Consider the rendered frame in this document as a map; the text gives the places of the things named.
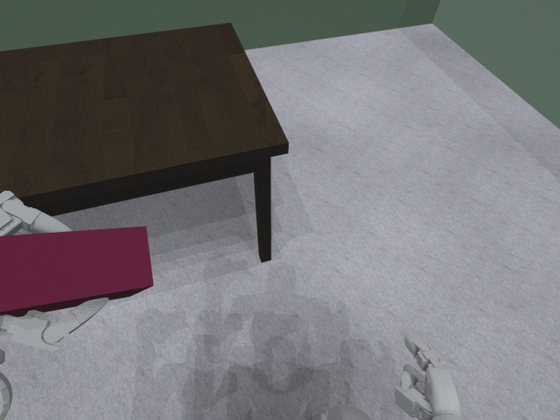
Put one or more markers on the table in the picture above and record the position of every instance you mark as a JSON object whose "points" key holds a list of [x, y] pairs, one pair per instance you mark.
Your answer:
{"points": [[95, 122]]}

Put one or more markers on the sponge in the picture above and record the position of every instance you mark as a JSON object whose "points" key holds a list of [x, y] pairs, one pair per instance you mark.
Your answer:
{"points": [[52, 271]]}

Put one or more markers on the robot right hand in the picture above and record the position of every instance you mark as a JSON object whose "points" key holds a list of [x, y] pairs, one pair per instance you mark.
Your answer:
{"points": [[433, 394]]}

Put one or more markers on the robot left hand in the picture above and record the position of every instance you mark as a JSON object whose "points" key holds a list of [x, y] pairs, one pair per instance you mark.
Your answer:
{"points": [[36, 328]]}

